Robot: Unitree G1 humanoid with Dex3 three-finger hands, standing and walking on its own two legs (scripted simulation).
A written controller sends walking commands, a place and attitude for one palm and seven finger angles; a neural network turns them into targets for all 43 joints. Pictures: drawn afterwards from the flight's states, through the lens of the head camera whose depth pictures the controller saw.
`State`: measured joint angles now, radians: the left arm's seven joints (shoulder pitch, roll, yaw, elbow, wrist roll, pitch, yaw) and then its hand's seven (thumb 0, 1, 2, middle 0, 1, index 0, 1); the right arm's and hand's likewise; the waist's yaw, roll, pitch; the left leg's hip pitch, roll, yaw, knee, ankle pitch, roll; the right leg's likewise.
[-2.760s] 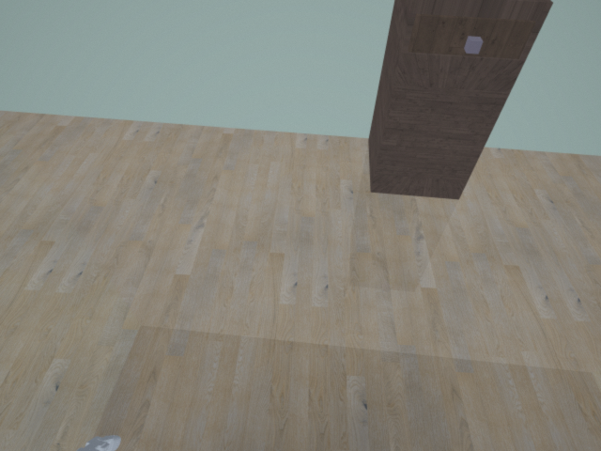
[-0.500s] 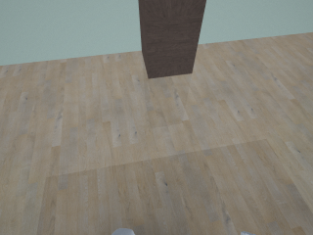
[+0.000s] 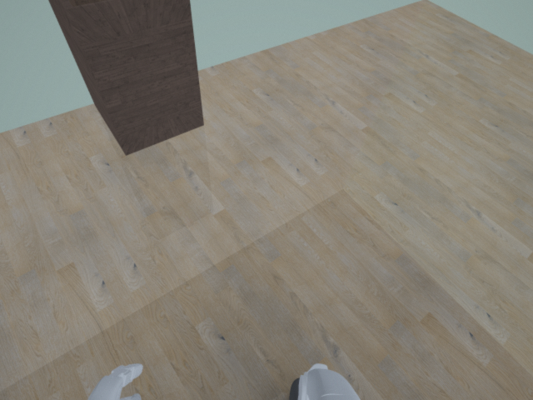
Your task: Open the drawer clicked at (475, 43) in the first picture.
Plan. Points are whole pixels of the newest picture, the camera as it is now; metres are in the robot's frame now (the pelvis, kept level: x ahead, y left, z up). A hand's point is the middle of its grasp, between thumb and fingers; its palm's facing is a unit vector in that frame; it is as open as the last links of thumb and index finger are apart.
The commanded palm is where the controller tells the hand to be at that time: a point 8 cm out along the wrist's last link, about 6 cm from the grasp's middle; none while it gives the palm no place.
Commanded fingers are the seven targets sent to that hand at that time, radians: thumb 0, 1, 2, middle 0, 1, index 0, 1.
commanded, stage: walk to a spot facing it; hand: left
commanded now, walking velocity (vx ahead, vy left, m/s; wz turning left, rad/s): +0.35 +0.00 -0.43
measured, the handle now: out of the picture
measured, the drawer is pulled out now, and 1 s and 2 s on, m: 0.00 0.00 0.00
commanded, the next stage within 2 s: turn to face it in 1.50 s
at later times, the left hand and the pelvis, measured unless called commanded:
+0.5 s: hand (165, 292) +0.33 +0.20 -0.18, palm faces -0.18 -0.97 -0.17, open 7.3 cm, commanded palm none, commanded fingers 0.00 0.90 0.90 -0.20 -0.30 -0.20 -0.30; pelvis +0.23 +0.01 +0.00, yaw -12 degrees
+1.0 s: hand (244, 187) +0.59 +0.05 -0.17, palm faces -0.31 -0.93 -0.21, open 7.2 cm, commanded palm none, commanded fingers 0.00 0.90 0.90 -0.20 -0.30 -0.20 -0.30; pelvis +0.45 -0.10 +0.00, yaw -21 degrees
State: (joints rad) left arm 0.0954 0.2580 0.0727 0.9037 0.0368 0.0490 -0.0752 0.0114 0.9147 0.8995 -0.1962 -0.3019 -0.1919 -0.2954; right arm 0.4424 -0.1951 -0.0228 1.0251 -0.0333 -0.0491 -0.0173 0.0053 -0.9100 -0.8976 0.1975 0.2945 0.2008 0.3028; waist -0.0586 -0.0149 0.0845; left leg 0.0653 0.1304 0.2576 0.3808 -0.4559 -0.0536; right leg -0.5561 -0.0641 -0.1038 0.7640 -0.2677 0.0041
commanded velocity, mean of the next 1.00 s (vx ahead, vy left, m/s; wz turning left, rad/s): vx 0.37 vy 0.00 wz -0.25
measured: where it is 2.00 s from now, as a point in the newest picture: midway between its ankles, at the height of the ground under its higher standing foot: (304, 235)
